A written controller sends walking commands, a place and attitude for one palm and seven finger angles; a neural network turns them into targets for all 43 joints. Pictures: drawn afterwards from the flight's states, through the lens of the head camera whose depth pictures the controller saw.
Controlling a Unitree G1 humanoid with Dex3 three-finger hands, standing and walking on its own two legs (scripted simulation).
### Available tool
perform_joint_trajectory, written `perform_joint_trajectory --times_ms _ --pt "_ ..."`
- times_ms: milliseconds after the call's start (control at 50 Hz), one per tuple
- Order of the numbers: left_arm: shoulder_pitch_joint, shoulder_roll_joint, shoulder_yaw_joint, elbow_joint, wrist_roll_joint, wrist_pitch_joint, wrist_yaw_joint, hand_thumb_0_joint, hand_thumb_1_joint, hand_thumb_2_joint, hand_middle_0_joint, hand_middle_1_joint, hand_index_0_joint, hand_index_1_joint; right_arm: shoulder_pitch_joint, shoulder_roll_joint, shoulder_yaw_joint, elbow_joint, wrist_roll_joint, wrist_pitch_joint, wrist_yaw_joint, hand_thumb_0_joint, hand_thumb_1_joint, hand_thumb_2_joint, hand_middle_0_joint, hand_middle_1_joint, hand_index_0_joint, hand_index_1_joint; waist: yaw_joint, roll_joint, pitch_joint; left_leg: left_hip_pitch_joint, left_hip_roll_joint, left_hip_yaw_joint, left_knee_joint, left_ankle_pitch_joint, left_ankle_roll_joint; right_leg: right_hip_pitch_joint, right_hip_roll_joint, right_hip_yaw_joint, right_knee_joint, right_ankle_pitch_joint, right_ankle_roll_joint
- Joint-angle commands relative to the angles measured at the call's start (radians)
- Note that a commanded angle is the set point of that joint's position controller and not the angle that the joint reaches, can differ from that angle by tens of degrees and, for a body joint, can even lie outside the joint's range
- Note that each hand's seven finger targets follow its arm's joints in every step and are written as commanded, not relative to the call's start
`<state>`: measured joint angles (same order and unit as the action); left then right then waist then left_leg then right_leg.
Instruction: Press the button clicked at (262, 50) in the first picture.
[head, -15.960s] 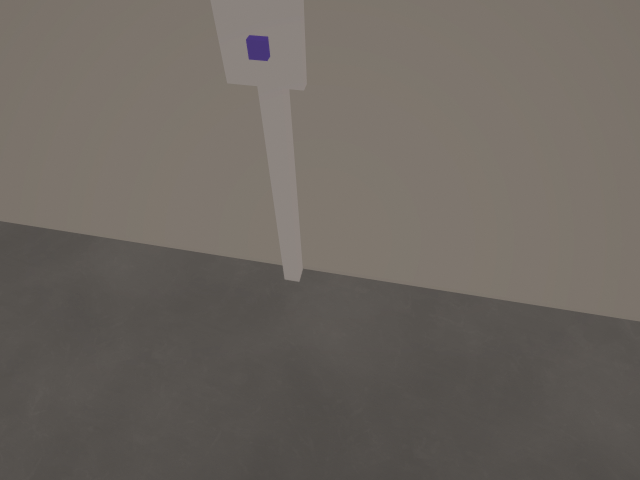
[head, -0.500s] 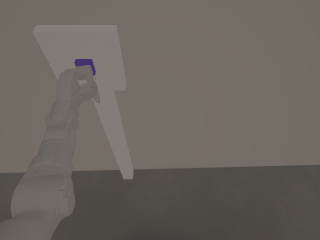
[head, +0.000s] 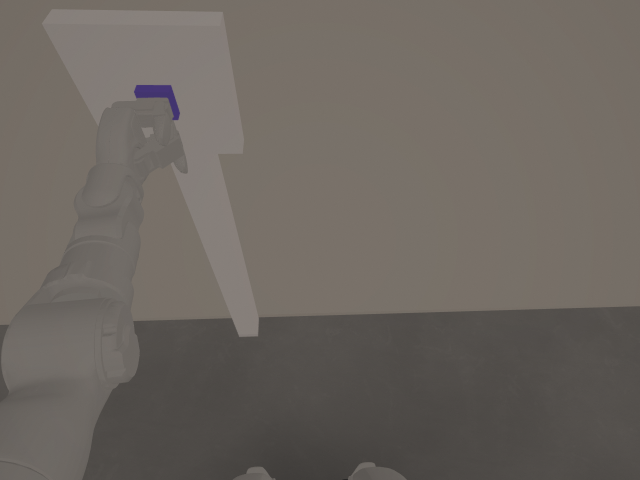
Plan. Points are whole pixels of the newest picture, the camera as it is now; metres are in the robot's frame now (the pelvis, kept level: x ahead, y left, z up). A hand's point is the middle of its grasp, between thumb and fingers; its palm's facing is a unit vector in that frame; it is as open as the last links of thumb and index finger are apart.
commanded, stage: hold the button down briefly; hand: left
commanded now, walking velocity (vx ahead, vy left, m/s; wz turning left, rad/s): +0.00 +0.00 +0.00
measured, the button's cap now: (159, 99) +0.54 +0.17 +0.16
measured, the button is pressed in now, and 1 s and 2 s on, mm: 7 0 0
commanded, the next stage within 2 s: pull the fist back off the button in 0.12 s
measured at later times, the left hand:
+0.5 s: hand (177, 146) +0.49 +0.15 +0.13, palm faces -0.03 -1.00 +0.01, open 3.5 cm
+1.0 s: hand (165, 190) +0.43 +0.16 +0.12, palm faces -0.03 -1.00 +0.01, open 3.1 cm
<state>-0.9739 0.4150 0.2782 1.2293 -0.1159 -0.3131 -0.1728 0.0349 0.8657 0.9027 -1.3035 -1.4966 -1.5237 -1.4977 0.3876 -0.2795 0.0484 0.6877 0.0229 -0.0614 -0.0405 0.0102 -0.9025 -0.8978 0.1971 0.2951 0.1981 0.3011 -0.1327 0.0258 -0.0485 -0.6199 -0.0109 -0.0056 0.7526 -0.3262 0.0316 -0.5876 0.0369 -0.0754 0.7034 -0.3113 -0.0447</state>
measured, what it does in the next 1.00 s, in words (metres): stands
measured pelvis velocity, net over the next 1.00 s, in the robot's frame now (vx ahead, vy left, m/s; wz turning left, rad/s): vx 0.03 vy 0.01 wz -0.02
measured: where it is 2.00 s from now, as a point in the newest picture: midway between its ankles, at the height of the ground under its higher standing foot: outside the picture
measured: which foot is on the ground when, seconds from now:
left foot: down 0.00-1.00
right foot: down 0.00-1.00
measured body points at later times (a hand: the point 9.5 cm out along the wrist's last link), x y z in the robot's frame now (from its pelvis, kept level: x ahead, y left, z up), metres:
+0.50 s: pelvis +0.00 +0.00 +0.00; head +0.06 +0.00 +0.44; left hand +0.49 +0.20 +0.13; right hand +0.01 -0.26 -0.12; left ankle +0.02 +0.10 -0.71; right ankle +0.02 -0.09 -0.71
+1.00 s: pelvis +0.03 +0.01 +0.01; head +0.05 +0.00 +0.46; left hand +0.42 +0.21 +0.13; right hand +0.16 -0.24 -0.09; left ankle +0.02 +0.10 -0.71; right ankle +0.02 -0.09 -0.71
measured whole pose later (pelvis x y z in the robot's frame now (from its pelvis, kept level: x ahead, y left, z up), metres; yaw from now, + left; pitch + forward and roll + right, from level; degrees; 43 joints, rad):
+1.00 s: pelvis +0.03 +0.01 +0.01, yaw -1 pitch +6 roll -1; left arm -0.47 0.24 0.19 0.61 -0.19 -0.15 -0.16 0.01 0.90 0.90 -1.30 -1.50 -1.31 -1.50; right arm 0.29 -0.26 0.03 0.58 0.04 -0.04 -0.03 0.01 -0.90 -0.90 0.20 0.30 0.20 0.30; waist -0.03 0.04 -0.08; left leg -0.43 -0.02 0.02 0.69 -0.36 0.04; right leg -0.42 0.03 -0.04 0.66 -0.35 -0.03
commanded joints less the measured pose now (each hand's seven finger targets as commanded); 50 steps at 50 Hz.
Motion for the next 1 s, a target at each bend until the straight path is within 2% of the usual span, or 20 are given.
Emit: perform_joint_trajectory --times_ms 0,60,100,140,180,260,320,380,420,460,560,600,640,680,700,800,860,920,940,980 --pt "-0.646 0.235 0.035 -0.226 -0.012 -0.053 0.026 0.000 0.900 0.900 -1.300 -1.500 -1.300 -1.500 0.112 -0.166 -0.060 -0.062 0.003 -0.041 -0.017 0.000 -0.900 -0.900 0.200 0.300 0.200 0.300 -0.072 0.018 -0.361 0.200 0.003 -0.056 -0.100 0.015 0.015 0.074 -0.002 0.095 -0.121 0.053 0.029" --pt "-0.658 0.202 0.005 -0.223 -0.015 -0.059 0.021 0.000 0.900 0.900 -1.300 -1.500 -1.300 -1.500 0.114 -0.164 -0.057 -0.062 0.002 -0.048 -0.014 0.000 -0.900 -0.900 0.200 0.300 0.200 0.300 -0.076 0.046 -0.348 0.206 0.005 -0.059 -0.104 -0.005 0.011 0.050 -0.001 0.091 -0.121 0.030 0.028" --pt "-0.659 0.252 0.040 -0.222 -0.010 -0.062 0.025 0.000 0.900 0.900 -1.300 -1.500 -1.300 -1.500 0.120 -0.172 -0.058 -0.059 -0.001 -0.050 -0.014 0.000 -0.900 -0.900 0.200 0.300 0.200 0.300 -0.071 0.044 -0.354 0.199 0.007 -0.064 -0.103 -0.009 0.011 0.053 -0.001 0.091 -0.118 0.023 0.026" --pt "-0.667 0.251 0.032 -0.232 -0.011 -0.065 0.023 0.000 0.900 0.900 -1.300 -1.500 -1.300 -1.500 0.119 -0.170 -0.056 -0.065 0.000 -0.050 -0.014 0.000 -0.900 -0.900 0.200 0.300 0.200 0.300 -0.075 0.046 -0.368 0.185 0.004 -0.057 -0.100 -0.010 0.014 0.070 -0.002 0.098 -0.119 0.028 0.029" --pt "-0.647 0.265 0.043 -0.205 -0.009 -0.059 0.019 0.000 0.900 0.900 -1.300 -1.500 -1.300 -1.500 0.120 -0.172 -0.055 -0.066 0.001 -0.052 -0.016 0.000 -0.900 -0.900 0.200 0.300 0.200 0.300 -0.077 0.013 -0.334 0.147 0.005 -0.051 -0.099 -0.037 0.017 0.074 -0.002 0.103 -0.127 0.008 0.032" --pt "-0.624 0.274 0.057 -0.218 -0.008 -0.062 0.014 0.000 0.900 0.900 -1.300 -1.500 -1.300 -1.500 0.122 -0.171 -0.058 -0.076 0.000 -0.053 -0.014 0.000 -0.900 -0.900 0.200 0.300 0.200 0.300 -0.059 0.055 -0.366 0.166 0.004 -0.049 -0.097 -0.017 0.014 0.080 -0.003 0.100 -0.117 0.021 0.026" --pt "-0.564 0.288 0.086 -0.225 -0.015 -0.062 0.008 0.000 0.900 0.900 -1.300 -1.500 -1.300 -1.500 0.122 -0.171 -0.060 -0.086 -0.003 -0.050 -0.009 0.000 -0.900 -0.900 0.200 0.300 0.200 0.300 -0.037 0.035 -0.384 0.171 0.004 -0.050 -0.093 0.013 0.013 0.105 -0.001 0.095 -0.108 0.048 0.022" --pt "-0.512 0.228 0.053 -0.254 -0.022 -0.061 0.001 0.000 0.900 0.900 -1.300 -1.500 -1.300 -1.500 0.109 -0.163 -0.063 -0.102 0.000 -0.048 -0.005 0.000 -0.900 -0.900 0.200 0.300 0.200 0.300 -0.024 0.049 -0.374 0.193 0.005 -0.043 -0.100 0.017 0.009 0.095 0.001 0.087 -0.107 0.053 0.022" --pt "-0.466 0.232 0.069 -0.270 -0.027 -0.064 0.004 0.000 0.900 0.900 -1.300 -1.500 -1.300 -1.500 0.105 -0.164 -0.066 -0.109 -0.001 -0.044 -0.003 0.000 -0.900 -0.900 0.200 0.300 0.200 0.300 -0.013 0.007 -0.375 0.189 0.006 -0.042 -0.099 0.039 0.013 0.120 0.003 0.085 -0.104 0.077 0.020" --pt "-0.425 0.220 0.068 -0.322 -0.029 -0.064 0.003 0.000 0.900 0.900 -1.300 -1.500 -1.300 -1.500 0.096 -0.160 -0.069 -0.124 0.002 -0.042 0.000 0.000 -0.900 -0.900 0.200 0.300 0.200 0.300 0.004 0.038 -0.406 0.219 0.005 -0.035 -0.103 0.069 0.010 0.136 0.002 0.084 -0.097 0.108 0.019" --pt "-0.277 0.226 0.100 -0.377 -0.044 -0.042 -0.007 0.000 0.900 0.900 -1.300 -1.500 -1.300 -1.500 0.071 -0.153 -0.072 -0.153 0.009 -0.025 0.000 0.000 -0.900 -0.900 0.200 0.300 0.200 0.300 0.042 -0.026 -0.378 0.193 0.002 -0.013 -0.109 0.114 0.016 0.213 0.001 0.089 -0.099 0.186 0.019" --pt "-0.241 0.196 0.078 -0.428 -0.047 -0.029 -0.010 0.000 0.900 0.900 -1.300 -1.500 -1.300 -1.500 0.049 -0.145 -0.070 -0.167 0.014 -0.022 -0.001 0.000 -0.900 -0.900 0.200 0.300 0.200 0.300 0.051 0.015 -0.360 0.214 0.001 -0.009 -0.116 0.129 0.014 0.211 0.000 0.085 -0.101 0.204 0.016" --pt "-0.162 0.188 0.080 -0.487 -0.051 -0.019 -0.011 0.000 0.900 0.900 -1.300 -1.500 -1.300 -1.500 0.034 -0.140 -0.072 -0.183 0.018 -0.019 0.001 0.000 -0.900 -0.900 0.200 0.300 0.200 0.300 0.070 0.015 -0.370 0.236 0.001 -0.005 -0.113 0.181 0.015 0.235 0.000 0.084 -0.097 0.255 0.013" --pt "-0.129 0.145 0.050 -0.571 -0.058 -0.011 -0.011 0.000 0.900 0.900 -1.300 -1.500 -1.300 -1.500 0.018 -0.134 -0.073 -0.196 0.020 -0.019 0.004 0.000 -0.900 -0.900 0.200 0.300 0.200 0.300 0.073 0.022 -0.382 0.285 0.005 -0.013 -0.117 0.233 0.012 0.233 0.003 0.073 -0.092 0.291 0.010" --pt "-0.110 0.091 0.008 -0.610 -0.064 -0.005 -0.017 0.000 0.900 0.900 -1.300 -1.500 -1.300 -1.500 0.006 -0.128 -0.073 -0.202 0.021 -0.021 0.006 0.000 -0.900 -0.900 0.200 0.300 0.200 0.300 0.070 0.039 -0.378 0.318 0.007 -0.017 -0.116 0.266 0.009 0.220 0.004 0.066 -0.090 0.307 0.008" --pt "0.020 0.035 -0.020 -0.733 -0.094 0.048 -0.018 0.000 0.900 0.900 -1.300 -1.500 -1.300 -1.500 -0.032 -0.126 -0.077 -0.211 0.027 -0.020 0.007 0.000 -0.900 -0.900 0.200 0.300 0.200 0.300 0.078 -0.010 -0.348 0.355 0.012 -0.024 -0.122 0.326 0.008 0.233 0.002 0.055 -0.098 0.351 0.012" --pt "0.040 -0.009 -0.056 -0.783 -0.093 0.086 -0.004 0.000 0.900 0.900 -1.300 -1.500 -1.300 -1.500 -0.064 -0.118 -0.072 -0.214 0.029 -0.020 0.004 0.000 -0.900 -0.900 0.200 0.300 0.200 0.300 0.072 -0.003 -0.296 0.363 0.010 -0.025 -0.128 0.321 0.009 0.214 -0.003 0.052 -0.109 0.345 0.015" --pt "0.058 0.005 -0.053 -0.881 -0.085 0.098 0.015 0.000 0.900 0.900 -1.300 -1.500 -1.300 -1.500 -0.087 -0.118 -0.071 -0.223 0.026 -0.021 -0.001 0.000 -0.900 -0.900 0.200 0.300 0.200 0.300 0.082 -0.027 -0.319 0.382 0.007 -0.031 -0.129 0.338 0.009 0.245 -0.005 0.051 -0.105 0.359 0.012" --pt "0.087 -0.002 -0.051 -0.901 -0.085 0.100 0.020 0.000 0.900 0.900 -1.300 -1.500 -1.300 -1.500 -0.102 -0.111 -0.069 -0.229 0.025 -0.025 -0.001 0.000 -0.900 -0.900 0.200 0.300 0.200 0.300 0.097 -0.001 -0.330 0.393 0.006 -0.032 -0.134 0.341 0.006 0.252 -0.009 0.052 -0.104 0.357 0.011" --pt "0.103 -0.011 -0.059 -0.958 -0.083 0.099 0.027 0.000 0.900 0.900 -1.300 -1.500 -1.300 -1.500 -0.119 -0.104 -0.064 -0.231 0.023 -0.029 -0.003 0.000 -0.900 -0.900 0.200 0.300 0.200 0.300 0.100 0.011 -0.344 0.416 0.005 -0.035 -0.133 0.371 0.002 0.269 -0.012 0.051 -0.102 0.381 0.009"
